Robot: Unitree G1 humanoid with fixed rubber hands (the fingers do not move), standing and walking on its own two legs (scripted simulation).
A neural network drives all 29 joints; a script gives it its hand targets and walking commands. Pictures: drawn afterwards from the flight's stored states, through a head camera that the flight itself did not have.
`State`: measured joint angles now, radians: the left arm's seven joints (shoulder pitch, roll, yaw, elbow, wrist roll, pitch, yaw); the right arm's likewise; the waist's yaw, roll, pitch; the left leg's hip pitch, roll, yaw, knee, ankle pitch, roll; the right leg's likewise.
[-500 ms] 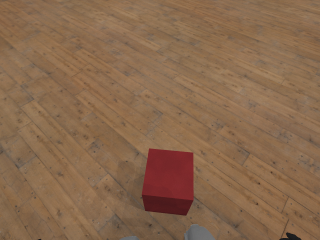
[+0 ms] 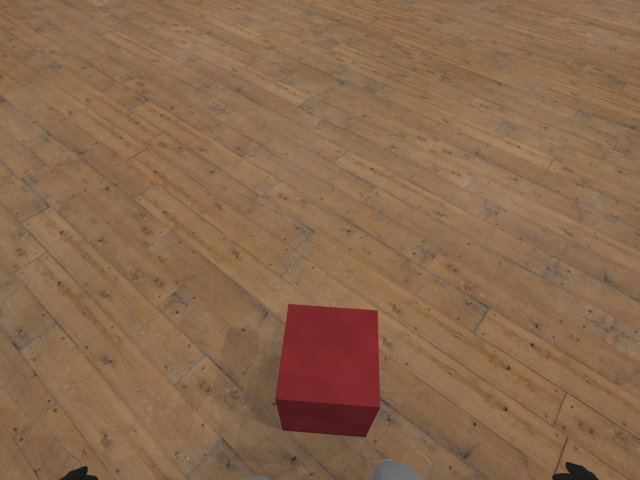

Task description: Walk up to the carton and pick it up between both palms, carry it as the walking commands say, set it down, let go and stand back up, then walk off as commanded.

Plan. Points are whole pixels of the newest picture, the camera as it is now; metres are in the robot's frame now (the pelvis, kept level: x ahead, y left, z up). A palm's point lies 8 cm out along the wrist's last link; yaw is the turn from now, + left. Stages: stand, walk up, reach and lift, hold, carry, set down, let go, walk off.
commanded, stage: walk up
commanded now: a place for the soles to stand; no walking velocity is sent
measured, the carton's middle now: (328, 372) +0.46 -0.02 -0.59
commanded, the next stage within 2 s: none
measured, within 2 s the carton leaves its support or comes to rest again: neither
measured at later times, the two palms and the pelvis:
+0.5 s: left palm out of the picture +0.10 +0.32 -0.08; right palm out of the picture +0.08 -0.34 -0.08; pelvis +0.00 -0.01 +0.00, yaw -1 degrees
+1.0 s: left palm out of the picture +0.11 +0.32 -0.08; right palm out of the picture +0.08 -0.34 -0.08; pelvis +0.00 +0.00 +0.00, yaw -2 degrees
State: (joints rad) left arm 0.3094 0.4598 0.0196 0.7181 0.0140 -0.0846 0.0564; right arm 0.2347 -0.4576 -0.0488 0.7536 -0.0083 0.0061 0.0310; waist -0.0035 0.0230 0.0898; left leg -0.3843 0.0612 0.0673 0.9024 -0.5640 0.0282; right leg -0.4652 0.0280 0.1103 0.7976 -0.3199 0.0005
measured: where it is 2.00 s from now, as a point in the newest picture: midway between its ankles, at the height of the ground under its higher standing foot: outside the picture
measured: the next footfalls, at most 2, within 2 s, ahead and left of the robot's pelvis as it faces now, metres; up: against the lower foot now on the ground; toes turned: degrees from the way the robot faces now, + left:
none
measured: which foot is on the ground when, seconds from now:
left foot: down 0.00-1.00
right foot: down 0.00-1.00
